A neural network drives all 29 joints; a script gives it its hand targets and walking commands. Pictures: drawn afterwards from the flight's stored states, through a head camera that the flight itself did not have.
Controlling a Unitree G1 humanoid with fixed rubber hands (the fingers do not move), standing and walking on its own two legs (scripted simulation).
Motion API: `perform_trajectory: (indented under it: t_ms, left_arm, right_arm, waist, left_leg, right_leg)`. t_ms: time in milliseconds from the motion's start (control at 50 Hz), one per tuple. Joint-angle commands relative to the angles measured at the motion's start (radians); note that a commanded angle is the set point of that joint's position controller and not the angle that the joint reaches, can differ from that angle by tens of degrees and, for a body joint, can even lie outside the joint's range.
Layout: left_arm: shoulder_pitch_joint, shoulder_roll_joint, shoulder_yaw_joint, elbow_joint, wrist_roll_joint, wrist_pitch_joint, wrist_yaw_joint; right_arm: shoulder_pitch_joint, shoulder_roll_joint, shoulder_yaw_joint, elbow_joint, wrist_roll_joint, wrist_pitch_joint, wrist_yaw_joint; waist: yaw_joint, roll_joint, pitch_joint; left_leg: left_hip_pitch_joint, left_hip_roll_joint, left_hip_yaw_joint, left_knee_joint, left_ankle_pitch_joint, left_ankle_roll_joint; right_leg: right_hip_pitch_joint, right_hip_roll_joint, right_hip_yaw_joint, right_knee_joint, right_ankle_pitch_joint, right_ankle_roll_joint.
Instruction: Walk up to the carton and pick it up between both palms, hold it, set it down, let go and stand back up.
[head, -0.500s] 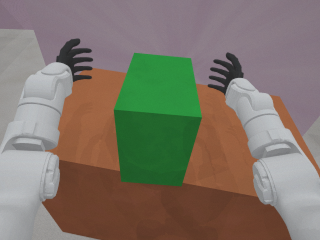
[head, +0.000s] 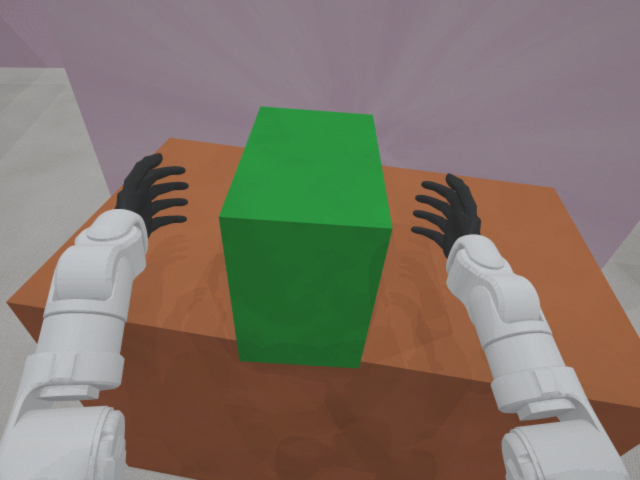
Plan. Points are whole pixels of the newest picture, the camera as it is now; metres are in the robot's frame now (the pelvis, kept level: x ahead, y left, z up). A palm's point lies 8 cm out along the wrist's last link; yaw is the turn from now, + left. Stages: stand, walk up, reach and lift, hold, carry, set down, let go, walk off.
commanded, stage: set down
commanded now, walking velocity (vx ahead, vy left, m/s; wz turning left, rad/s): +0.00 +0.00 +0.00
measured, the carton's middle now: (308, 233) +0.46 +0.02 +0.09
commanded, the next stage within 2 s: let go in 1.94 s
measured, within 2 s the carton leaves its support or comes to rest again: neither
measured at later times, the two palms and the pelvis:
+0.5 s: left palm (132, 305) +0.29 +0.22 +0.12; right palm (477, 325) +0.28 -0.18 +0.11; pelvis +0.01 +0.00 +0.00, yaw -1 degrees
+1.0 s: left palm (115, 405) +0.21 +0.23 +0.05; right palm (485, 413) +0.21 -0.18 +0.05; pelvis +0.00 +0.01 +0.00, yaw -1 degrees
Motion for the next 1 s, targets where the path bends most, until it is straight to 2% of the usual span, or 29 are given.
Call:
perform_trajectory:
  t_ms: [0,60,160,180,200,220,260,280,300,320,360,380,400,440,520,560,620,640,660,680,700,740,800,820,900,920,940,960,980]
  left_arm:
    - [-0.196,0.100,0.025,-0.278,0.015,-0.033,-0.020]
    - [-0.125,0.102,0.039,-0.401,0.022,-0.033,-0.019]
    - [0.003,0.061,0.025,-0.581,-0.008,-0.036,0.002]
    - [-0.003,0.057,0.023,-0.578,-0.011,-0.039,0.005]
    - [0.028,0.065,0.018,-0.611,-0.023,-0.045,0.011]
    - [0.054,0.063,0.020,-0.637,-0.029,-0.053,0.017]
    - [0.114,0.073,0.034,-0.650,-0.029,-0.062,0.026]
    - [0.160,0.064,0.033,-0.641,-0.037,-0.066,0.023]
    - [0.191,0.060,0.039,-0.635,-0.021,-0.064,0.019]
    - [0.234,0.039,0.043,-0.626,-0.025,-0.066,0.014]
    - [0.263,0.044,0.067,-0.631,-0.002,-0.071,0.004]
    - [0.265,0.042,0.053,-0.643,-0.015,-0.078,0.002]
    - [0.299,0.030,0.040,-0.647,-0.004,-0.075,0.000]
    - [0.356,0.009,0.020,-0.711,-0.013,-0.086,0.001]
    - [0.448,-0.007,0.018,-0.729,-0.017,-0.120,-0.011]
    - [0.516,0.002,0.021,-0.746,-0.005,-0.153,-0.014]
    - [0.539,0.008,-0.014,-0.763,-0.030,-0.212,-0.013]
    - [0.579,0.006,-0.013,-0.768,-0.012,-0.233,-0.008]
    - [0.592,0.001,-0.011,-0.768,-0.026,-0.254,-0.012]
    - [0.617,0.007,-0.013,-0.766,-0.030,-0.275,-0.015]
    - [0.637,0.018,-0.016,-0.764,-0.032,-0.299,-0.013]
    - [0.672,0.013,-0.037,-0.743,-0.043,-0.338,-0.007]
    - [0.717,0.021,-0.045,-0.762,-0.036,-0.387,0.005]
    - [0.735,0.011,-0.042,-0.735,-0.045,-0.396,0.005]
    - [0.796,0.005,-0.065,-0.667,-0.037,-0.418,0.007]
    - [0.818,-0.004,-0.082,-0.662,-0.040,-0.425,0.008]
    - [0.839,-0.015,-0.086,-0.668,-0.047,-0.431,0.009]
    - [0.852,-0.005,-0.090,-0.672,-0.032,-0.434,0.009]
    - [0.874,-0.002,-0.093,-0.683,-0.037,-0.436,0.010]
  right_arm:
    - [-0.189,-0.092,-0.039,-0.254,-0.013,-0.046,-0.014]
    - [-0.101,-0.059,-0.038,-0.362,-0.012,-0.056,-0.021]
    - [0.046,-0.062,-0.067,-0.507,-0.024,-0.067,0.000]
    - [0.049,-0.061,-0.084,-0.513,-0.048,-0.069,0.004]
    - [0.039,-0.064,-0.085,-0.592,-0.049,-0.076,0.006]
    - [0.083,-0.065,-0.097,-0.607,-0.060,-0.076,0.006]
    - [0.111,-0.050,-0.089,-0.685,-0.080,-0.088,0.006]
    - [0.166,-0.041,-0.073,-0.686,-0.073,-0.084,0.007]
    - [0.202,-0.027,-0.053,-0.668,-0.075,-0.077,0.010]
    - [0.239,-0.024,-0.046,-0.657,-0.056,-0.070,0.009]
    - [0.282,-0.017,-0.040,-0.662,-0.073,-0.064,0.011]
    - [0.294,-0.012,-0.036,-0.703,-0.080,-0.065,0.012]
    - [0.330,-0.003,-0.029,-0.675,-0.085,-0.058,0.014]
    - [0.387,-0.012,-0.034,-0.736,-0.087,-0.068,0.019]
    - [0.514,0.003,-0.048,-0.773,-0.113,-0.099,0.016]
    - [0.577,0.017,-0.031,-0.803,-0.126,-0.115,0.014]
    - [0.610,0.049,-0.021,-0.868,-0.138,-0.143,0.019]
    - [0.661,0.049,-0.023,-0.864,-0.161,-0.157,0.023]
    - [0.674,0.048,-0.030,-0.889,-0.170,-0.168,0.028]
    - [0.705,0.063,-0.016,-0.892,-0.179,-0.178,0.032]
    - [0.735,0.055,-0.011,-0.899,-0.175,-0.191,0.034]
    - [0.761,0.062,-0.004,-0.874,-0.184,-0.211,0.047]
    - [0.827,0.052,-0.013,-0.844,-0.188,-0.241,0.065]
    - [0.825,0.049,-0.021,-0.840,-0.185,-0.245,0.063]
    - [0.863,0.046,-0.029,-0.767,-0.211,-0.273,0.083]
    - [0.880,0.046,-0.033,-0.773,-0.209,-0.282,0.086]
    - [0.889,0.031,-0.029,-0.788,-0.218,-0.292,0.092]
    - [0.908,0.040,-0.026,-0.785,-0.222,-0.297,0.093]
    - [0.915,0.038,-0.015,-0.796,-0.216,-0.300,0.096]
  waist:
    - [-0.023,0.047,-0.238]
    - [-0.022,0.057,-0.235]
    - [-0.024,0.125,-0.215]
    - [-0.034,0.119,-0.207]
    - [-0.019,0.114,-0.244]
    - [-0.026,0.093,-0.262]
    - [0.006,0.059,-0.300]
    - [0.012,0.027,-0.247]
    - [0.020,0.048,-0.238]
    - [0.018,0.023,-0.194]
    - [0.043,0.011,-0.178]
    - [0.046,0.025,-0.167]
    - [0.040,0.026,-0.118]
    - [0.025,0.058,-0.109]
    - [0.019,0.049,-0.083]
    - [0.018,0.035,-0.071]
    - [0.033,0.031,-0.067]
    - [0.034,0.058,-0.053]
    - [0.031,0.023,-0.074]
    - [0.046,0.019,-0.081]
    - [0.042,0.035,-0.063]
    - [0.054,0.049,-0.048]
    - [0.052,0.076,-0.031]
    - [0.051,0.049,-0.011]
    - [0.050,0.055,0.023]
    - [0.036,0.054,0.003]
    - [0.048,0.047,0.004]
    - [0.041,0.054,0.014]
    - [0.059,0.051,0.015]
  left_leg:
    - [0.166,-0.088,0.035,-0.001,0.176,0.007]
    - [0.164,-0.089,0.034,-0.001,0.206,-0.002]
    - [0.188,-0.078,0.026,0.017,0.213,-0.038]
    - [0.165,-0.067,0.014,0.012,0.181,-0.038]
    - [0.168,-0.071,0.020,0.009,0.167,-0.029]
    - [0.160,-0.067,0.016,0.010,0.185,-0.034]
    - [0.149,-0.077,0.032,0.013,0.179,-0.022]
    - [0.158,-0.071,0.020,0.009,0.180,-0.019]
    - [0.170,-0.072,0.024,0.010,0.186,-0.022]
    - [0.182,-0.071,0.022,0.004,0.191,-0.018]
    - [0.147,-0.075,0.024,-0.007,0.162,-0.012]
    - [0.123,-0.079,0.031,-0.015,0.138,-0.003]
    - [0.113,-0.073,0.025,-0.025,0.131,-0.005]
    - [0.154,-0.068,0.019,-0.025,0.159,-0.016]
    - [0.160,-0.071,0.019,-0.012,0.206,-0.028]
    - [0.180,-0.075,0.019,-0.013,0.192,-0.015]
    - [0.156,-0.075,0.019,-0.020,0.136,0.002]
    - [0.157,-0.072,0.017,-0.021,0.155,0.001]
    - [0.162,-0.077,0.021,-0.011,0.163,-0.003]
    - [0.169,-0.077,0.021,-0.012,0.158,0.004]
    - [0.145,-0.072,0.019,-0.014,0.149,0.006]
    - [0.133,-0.064,0.009,-0.026,0.113,0.006]
    - [0.140,-0.066,-0.003,-0.028,0.123,-0.005]
    - [0.148,-0.065,0.005,-0.033,0.124,0.003]
    - [0.117,-0.052,-0.008,-0.049,0.063,0.004]
    - [0.138,-0.047,-0.006,-0.048,0.049,0.006]
    - [0.123,-0.044,-0.015,-0.063,0.054,0.004]
    - [0.127,-0.054,-0.004,-0.050,0.070,0.005]
    - [0.124,-0.056,-0.008,-0.052,0.078,0.003]
  right_leg:
    - [0.046,0.048,0.002,-0.055,0.139,0.027]
    - [0.047,0.054,-0.002,-0.046,0.151,0.035]
    - [-0.019,0.059,-0.007,-0.035,0.100,0.009]
    - [-0.041,0.058,-0.010,-0.035,0.064,0.006]
    - [-0.008,0.054,-0.002,-0.027,0.062,0.006]
    - [-0.007,0.057,-0.002,-0.022,0.082,0.003]
    - [0.021,0.054,0.003,-0.010,0.100,0.008]
    - [0.021,0.056,0.005,-0.014,0.100,0.014]
    - [0.026,0.049,0.012,-0.015,0.096,0.016]
    - [0.013,0.051,0.018,-0.031,0.107,0.014]
    - [0.022,0.045,0.021,-0.035,0.072,0.012]
    - [0.022,0.034,0.033,-0.040,0.051,0.008]
    - [0.006,0.037,0.029,-0.039,0.042,0.003]
    - [-0.004,0.040,0.036,-0.040,0.057,0.001]
    - [-0.016,0.031,0.039,-0.051,0.083,-0.001]
    - [-0.012,0.027,0.043,-0.060,0.075,0.004]
    - [-0.032,0.016,0.050,-0.057,0.021,0.005]
    - [-0.032,0.014,0.053,-0.056,0.030,-0.001]
    - [-0.034,0.012,0.054,-0.059,0.038,0.004]
    - [-0.027,0.012,0.058,-0.063,0.029,0.003]
    - [-0.031,0.006,0.064,-0.064,0.015,0.005]
    - [-0.029,0.003,0.067,-0.063,-0.033,-0.002]
    - [-0.044,0.007,0.060,-0.065,-0.008,-0.009]
    - [-0.040,0.007,0.055,-0.066,0.002,-0.009]
    - [-0.064,-0.002,0.057,-0.066,-0.047,-0.011]
    - [-0.056,0.003,0.060,-0.065,-0.048,-0.011]
    - [-0.023,0.008,0.056,-0.069,-0.039,-0.017]
    - [-0.044,0.003,0.065,-0.074,-0.030,-0.019]
    - [-0.043,0.008,0.055,-0.079,-0.033,-0.019]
